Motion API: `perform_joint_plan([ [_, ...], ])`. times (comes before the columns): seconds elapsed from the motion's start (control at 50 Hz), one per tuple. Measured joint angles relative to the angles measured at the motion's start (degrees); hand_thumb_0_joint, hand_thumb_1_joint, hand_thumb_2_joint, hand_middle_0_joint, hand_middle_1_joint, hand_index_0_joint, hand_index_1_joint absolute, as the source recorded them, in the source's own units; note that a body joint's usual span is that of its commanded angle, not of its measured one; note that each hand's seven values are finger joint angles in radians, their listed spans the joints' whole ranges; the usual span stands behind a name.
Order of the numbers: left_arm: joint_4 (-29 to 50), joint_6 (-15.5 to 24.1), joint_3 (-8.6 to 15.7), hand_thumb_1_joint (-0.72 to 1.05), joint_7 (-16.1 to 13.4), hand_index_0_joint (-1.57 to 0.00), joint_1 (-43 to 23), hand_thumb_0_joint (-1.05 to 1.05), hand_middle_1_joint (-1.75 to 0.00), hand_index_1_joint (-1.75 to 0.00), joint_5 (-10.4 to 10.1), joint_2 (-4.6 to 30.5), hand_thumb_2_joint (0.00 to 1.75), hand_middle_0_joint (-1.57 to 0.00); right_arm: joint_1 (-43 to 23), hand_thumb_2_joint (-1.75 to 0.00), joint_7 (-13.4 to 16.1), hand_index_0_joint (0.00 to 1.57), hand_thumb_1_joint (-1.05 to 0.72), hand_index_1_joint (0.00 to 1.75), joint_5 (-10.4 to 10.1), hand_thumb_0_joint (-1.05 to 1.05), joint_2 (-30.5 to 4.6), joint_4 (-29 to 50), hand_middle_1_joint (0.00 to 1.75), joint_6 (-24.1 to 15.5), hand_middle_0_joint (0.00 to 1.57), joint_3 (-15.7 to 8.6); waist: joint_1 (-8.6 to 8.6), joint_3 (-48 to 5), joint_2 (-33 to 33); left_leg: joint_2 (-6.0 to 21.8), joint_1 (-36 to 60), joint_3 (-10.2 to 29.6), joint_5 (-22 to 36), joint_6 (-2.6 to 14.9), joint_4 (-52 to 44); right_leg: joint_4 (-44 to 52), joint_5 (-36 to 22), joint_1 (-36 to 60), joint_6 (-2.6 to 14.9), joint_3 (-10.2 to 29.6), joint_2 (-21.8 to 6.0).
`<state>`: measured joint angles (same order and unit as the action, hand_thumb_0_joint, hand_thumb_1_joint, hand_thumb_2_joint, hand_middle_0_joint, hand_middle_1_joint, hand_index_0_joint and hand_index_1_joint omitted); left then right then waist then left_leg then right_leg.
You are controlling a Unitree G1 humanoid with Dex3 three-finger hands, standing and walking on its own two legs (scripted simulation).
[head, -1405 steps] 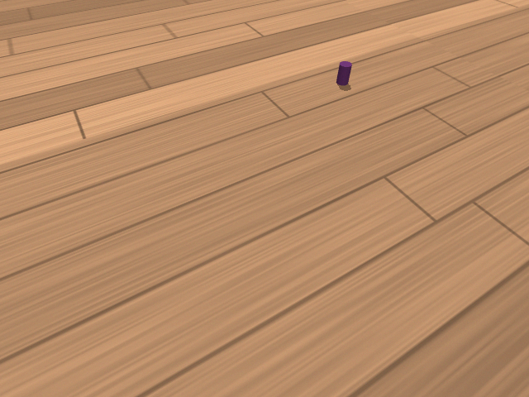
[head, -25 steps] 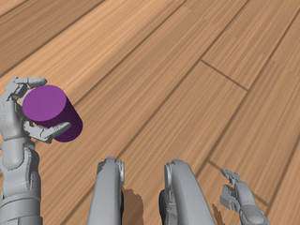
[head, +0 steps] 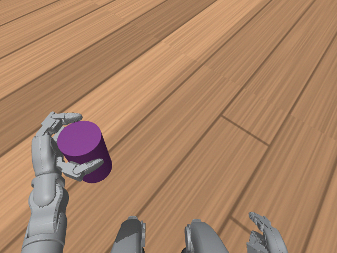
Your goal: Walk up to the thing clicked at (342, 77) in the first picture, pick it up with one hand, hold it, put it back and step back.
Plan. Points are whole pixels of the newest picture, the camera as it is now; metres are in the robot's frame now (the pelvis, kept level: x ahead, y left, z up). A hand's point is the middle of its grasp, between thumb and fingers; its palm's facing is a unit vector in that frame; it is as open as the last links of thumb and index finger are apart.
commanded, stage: hold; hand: left
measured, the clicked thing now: (88, 154) +0.34 +0.19 +0.00
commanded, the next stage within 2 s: crouch in 1.30 s
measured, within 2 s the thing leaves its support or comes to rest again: neither
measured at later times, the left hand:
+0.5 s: hand (77, 128) +0.35 +0.18 +0.10, palm faces +0.24 -0.97 -0.02, open 11.9 cm
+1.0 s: hand (83, 113) +0.37 +0.17 +0.13, palm faces +0.25 -0.97 +0.00, open 12.0 cm
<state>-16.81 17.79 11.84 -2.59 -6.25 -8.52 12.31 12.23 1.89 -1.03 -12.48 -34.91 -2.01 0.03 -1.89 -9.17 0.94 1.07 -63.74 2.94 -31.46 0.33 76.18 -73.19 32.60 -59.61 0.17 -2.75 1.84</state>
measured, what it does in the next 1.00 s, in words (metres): rises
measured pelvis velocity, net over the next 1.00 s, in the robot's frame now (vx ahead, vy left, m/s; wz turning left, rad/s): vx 0.04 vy -0.01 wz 0.02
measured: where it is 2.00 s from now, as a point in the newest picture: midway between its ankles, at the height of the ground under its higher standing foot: outside the picture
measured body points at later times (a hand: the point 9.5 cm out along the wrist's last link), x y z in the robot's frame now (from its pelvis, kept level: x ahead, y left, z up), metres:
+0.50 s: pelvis +0.02 -0.01 +0.05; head +0.07 +0.01 +0.50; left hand +0.33 +0.24 +0.11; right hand +0.16 -0.24 -0.05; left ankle +0.04 +0.11 -0.62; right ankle +0.03 -0.12 -0.62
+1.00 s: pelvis +0.04 -0.01 +0.08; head +0.08 -0.01 +0.52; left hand +0.35 +0.22 +0.14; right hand +0.18 -0.25 -0.03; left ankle +0.04 +0.11 -0.62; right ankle +0.03 -0.12 -0.62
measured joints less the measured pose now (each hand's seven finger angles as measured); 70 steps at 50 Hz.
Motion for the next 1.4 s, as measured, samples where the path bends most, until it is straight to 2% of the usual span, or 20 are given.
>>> perform_joint_plan([
  [0.24,-1.79,0.65,-1.98,-0.61,-1.43,-0.62,-0.08,0.01,-1.05,-1.05,1.06,-1.18,0.96,-0.67,0.96,-0.9,-0.12,0.21,-0.92,0.3,0.92,0.01,0.75,-0.56,0.3,-0.06,0.2,0.63,0.43,1.85,0.12,-0.27,10.04,-0.35,2.99,-0.09,-8.95,8.78,-2.99,9.89,0.02,0.39,-0.31],
  [0.62,-3.23,0.82,-2.96,-0.61,-1.6,-0.62,-0.13,0.0,-1.06,-1.05,0.69,-2.44,0.95,-0.67,1.44,-0.9,0.33,0.21,-0.92,0.3,1.42,0.01,0.49,-1.33,0.3,0.2,0.2,0.67,0.74,3.63,-0.15,-0.14,20.34,-0.46,5.65,-0.7,-18.46,17.75,-5.48,19.81,0.6,0.57,-0.22],
  [1.4,-1.01,0.32,-5.1,-0.61,-2.93,-0.62,2.53,0.0,-1.06,-1.06,0.94,-4.4,0.95,-0.67,0.73,-0.91,-0.53,0.2,-0.93,0.3,1.34,0.01,0.45,-1.67,0.3,1.43,0.2,0.19,1.22,5.0,-0.15,-0.13,30.03,-1.14,7.22,-0.67,-25.95,25.17,-7.25,29.24,0.54,1.29,-0.26],
])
